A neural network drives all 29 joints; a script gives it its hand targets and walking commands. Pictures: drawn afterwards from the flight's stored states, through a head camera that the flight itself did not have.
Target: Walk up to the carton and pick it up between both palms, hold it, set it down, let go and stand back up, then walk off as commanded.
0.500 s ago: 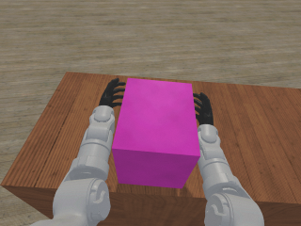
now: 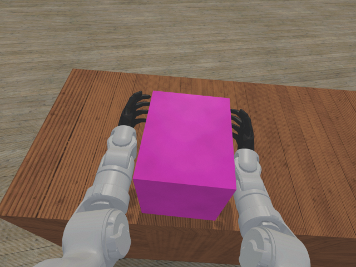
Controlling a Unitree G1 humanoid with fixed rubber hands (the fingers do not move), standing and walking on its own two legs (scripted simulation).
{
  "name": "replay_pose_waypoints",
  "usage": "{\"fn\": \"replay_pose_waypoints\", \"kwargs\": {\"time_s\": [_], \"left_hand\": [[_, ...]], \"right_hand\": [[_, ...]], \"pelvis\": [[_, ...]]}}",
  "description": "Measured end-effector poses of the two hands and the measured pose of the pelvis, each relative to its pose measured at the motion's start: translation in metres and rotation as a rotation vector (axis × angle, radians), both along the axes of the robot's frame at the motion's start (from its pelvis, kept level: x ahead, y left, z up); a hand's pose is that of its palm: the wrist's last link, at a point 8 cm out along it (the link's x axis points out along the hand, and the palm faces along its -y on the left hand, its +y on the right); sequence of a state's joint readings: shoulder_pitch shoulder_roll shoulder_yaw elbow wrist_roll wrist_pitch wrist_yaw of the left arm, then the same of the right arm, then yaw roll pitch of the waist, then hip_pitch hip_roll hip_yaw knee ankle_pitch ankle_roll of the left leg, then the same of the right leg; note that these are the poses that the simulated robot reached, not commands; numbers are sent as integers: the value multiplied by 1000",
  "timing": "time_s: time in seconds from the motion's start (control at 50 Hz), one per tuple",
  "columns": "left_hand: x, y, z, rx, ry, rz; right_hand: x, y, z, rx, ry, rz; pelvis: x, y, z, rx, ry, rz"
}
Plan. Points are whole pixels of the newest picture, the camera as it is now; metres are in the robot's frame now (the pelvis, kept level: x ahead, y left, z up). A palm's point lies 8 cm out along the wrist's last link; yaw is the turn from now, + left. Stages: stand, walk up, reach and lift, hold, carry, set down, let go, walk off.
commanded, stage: set down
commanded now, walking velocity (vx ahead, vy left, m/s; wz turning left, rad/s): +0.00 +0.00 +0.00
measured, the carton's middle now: (184, 156) +0.37 -0.01 +0.02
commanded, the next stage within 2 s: none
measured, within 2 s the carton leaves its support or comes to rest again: rests again in 0.10 s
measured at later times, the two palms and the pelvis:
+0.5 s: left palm (129, 129) +0.42 +0.13 +0.05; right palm (240, 148) +0.38 -0.14 +0.03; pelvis -0.01 +0.00 +0.00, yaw +0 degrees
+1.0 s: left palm (129, 130) +0.42 +0.13 +0.05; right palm (240, 148) +0.38 -0.14 +0.03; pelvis -0.01 +0.00 +0.00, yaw +1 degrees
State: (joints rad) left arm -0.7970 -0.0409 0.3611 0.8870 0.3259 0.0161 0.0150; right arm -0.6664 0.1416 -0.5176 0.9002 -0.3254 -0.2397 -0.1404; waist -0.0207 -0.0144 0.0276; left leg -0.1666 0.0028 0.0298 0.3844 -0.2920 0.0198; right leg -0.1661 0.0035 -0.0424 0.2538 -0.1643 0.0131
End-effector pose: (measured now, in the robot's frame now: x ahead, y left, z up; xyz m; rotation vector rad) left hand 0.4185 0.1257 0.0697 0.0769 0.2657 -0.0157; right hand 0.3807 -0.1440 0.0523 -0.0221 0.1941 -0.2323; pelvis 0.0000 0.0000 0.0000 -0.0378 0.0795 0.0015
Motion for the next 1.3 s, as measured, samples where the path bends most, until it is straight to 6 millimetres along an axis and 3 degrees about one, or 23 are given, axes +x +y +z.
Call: {"fn": "replay_pose_waypoints", "kwargs": {"time_s": [0.22, 1.3], "left_hand": [[5, 0, -22, -9, -12, -1], [2, 2, -24, -28, -31, 16]], "right_hand": [[2, 1, -21, -3, -3, -9], [2, 2, -21, -29, -20, 7]], "pelvis": [[-1, 2, -1, -4, 72, 3], [-7, 0, -2, -6, 94, 14]]}}
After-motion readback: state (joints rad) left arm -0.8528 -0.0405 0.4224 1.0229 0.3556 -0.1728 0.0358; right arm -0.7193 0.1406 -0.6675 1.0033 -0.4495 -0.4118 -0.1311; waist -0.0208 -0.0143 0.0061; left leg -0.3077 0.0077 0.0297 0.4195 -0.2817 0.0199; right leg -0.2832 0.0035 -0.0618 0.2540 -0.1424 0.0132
